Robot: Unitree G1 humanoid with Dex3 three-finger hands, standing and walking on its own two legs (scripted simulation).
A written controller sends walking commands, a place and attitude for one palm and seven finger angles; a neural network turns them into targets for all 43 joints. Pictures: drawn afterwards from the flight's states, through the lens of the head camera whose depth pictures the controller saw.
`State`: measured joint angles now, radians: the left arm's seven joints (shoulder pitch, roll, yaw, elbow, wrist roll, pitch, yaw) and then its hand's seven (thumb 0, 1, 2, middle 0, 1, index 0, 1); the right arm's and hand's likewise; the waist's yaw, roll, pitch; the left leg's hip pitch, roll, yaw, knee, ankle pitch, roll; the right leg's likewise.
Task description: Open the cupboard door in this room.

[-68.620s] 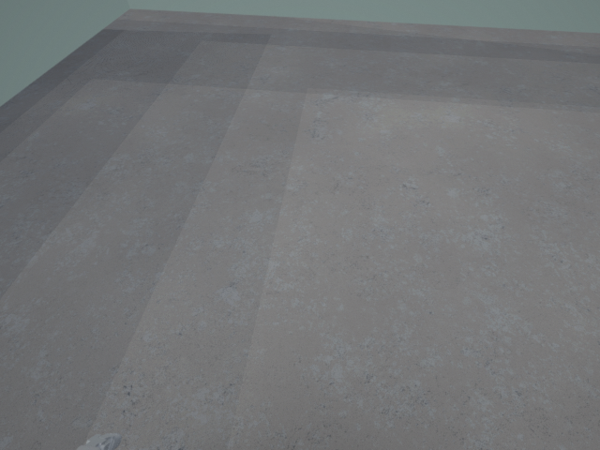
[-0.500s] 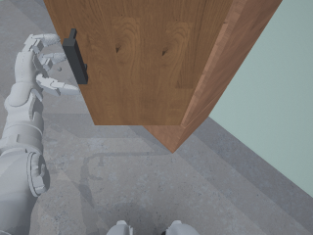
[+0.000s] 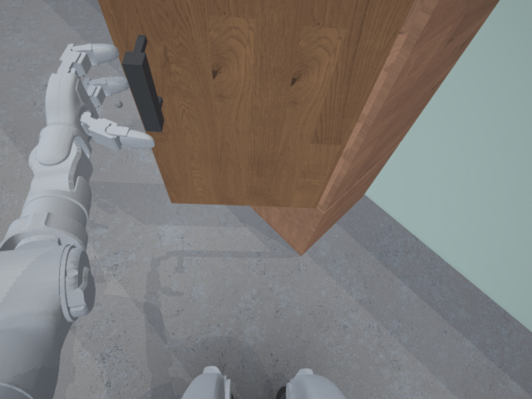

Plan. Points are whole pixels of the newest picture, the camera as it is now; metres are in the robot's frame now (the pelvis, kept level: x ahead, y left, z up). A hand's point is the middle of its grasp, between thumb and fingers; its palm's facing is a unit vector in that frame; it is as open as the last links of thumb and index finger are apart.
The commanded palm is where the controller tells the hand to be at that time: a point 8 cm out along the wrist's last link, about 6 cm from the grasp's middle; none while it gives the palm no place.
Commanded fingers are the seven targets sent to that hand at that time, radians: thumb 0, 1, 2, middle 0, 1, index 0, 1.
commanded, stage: move the hooked fingers beside the handle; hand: left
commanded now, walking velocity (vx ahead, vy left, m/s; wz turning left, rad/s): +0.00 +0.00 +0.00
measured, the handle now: (148, 85) +0.55 +0.16 +0.10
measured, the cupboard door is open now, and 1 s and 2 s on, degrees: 46 46 46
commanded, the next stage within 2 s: none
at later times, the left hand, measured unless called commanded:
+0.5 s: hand (117, 103) +0.51 +0.20 +0.11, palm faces +0.03 -1.00 +0.00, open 14.5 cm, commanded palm +0.49 +0.22 +0.10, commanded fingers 0.00 -0.50 0.30 -0.30 -1.20 -0.30 -1.20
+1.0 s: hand (111, 98) +0.52 +0.21 +0.11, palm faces -0.01 -1.00 +0.01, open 14.0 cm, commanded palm +0.50 +0.25 +0.10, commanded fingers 0.00 -0.50 0.30 -0.30 -1.20 -0.30 -1.20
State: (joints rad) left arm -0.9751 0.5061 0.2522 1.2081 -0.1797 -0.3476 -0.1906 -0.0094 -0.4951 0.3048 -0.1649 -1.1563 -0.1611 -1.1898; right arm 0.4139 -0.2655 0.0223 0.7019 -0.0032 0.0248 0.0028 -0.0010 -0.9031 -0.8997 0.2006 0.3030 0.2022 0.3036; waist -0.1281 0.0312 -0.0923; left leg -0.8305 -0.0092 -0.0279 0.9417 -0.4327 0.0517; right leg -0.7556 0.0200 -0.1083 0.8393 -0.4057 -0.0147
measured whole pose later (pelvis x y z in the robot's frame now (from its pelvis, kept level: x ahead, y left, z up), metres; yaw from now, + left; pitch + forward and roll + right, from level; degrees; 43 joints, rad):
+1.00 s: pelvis +0.00 -0.01 +0.00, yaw -2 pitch +20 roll -4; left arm -0.96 0.62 0.39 1.22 -0.15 -0.33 -0.34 -0.01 -0.50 0.30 -0.28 -1.21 -0.29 -1.22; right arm 0.41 -0.28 0.05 0.64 0.02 0.06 -0.04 0.00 -0.90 -0.90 0.20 0.30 0.20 0.30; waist -0.17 0.02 -0.09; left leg -0.84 0.01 0.00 0.93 -0.44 0.05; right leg -0.78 0.04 -0.08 0.84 -0.40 -0.02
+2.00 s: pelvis +0.00 +0.01 +0.00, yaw -3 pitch +20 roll -5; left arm -0.95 0.72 0.46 1.25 -0.13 -0.31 -0.44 -0.01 -0.50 0.30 -0.30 -1.20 -0.30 -1.20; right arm 0.41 -0.29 0.07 0.61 0.02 0.09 -0.05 0.00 -0.90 -0.90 0.20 0.30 0.20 0.30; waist -0.18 0.02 -0.09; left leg -0.86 0.02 0.01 0.95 -0.45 0.06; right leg -0.80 0.05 -0.07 0.83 -0.39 -0.01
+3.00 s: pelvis +0.00 +0.01 +0.00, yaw -3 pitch +19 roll -5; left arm -0.91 0.66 0.44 1.21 -0.14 -0.31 -0.40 -0.01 -0.50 0.30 -0.30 -1.20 -0.30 -1.20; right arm 0.41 -0.28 0.06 0.60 0.02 0.08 -0.04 0.00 -0.90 -0.90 0.20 0.30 0.20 0.30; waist -0.18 0.02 -0.10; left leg -0.85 0.02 0.01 0.96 -0.45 0.06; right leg -0.79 0.05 -0.06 0.84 -0.39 0.00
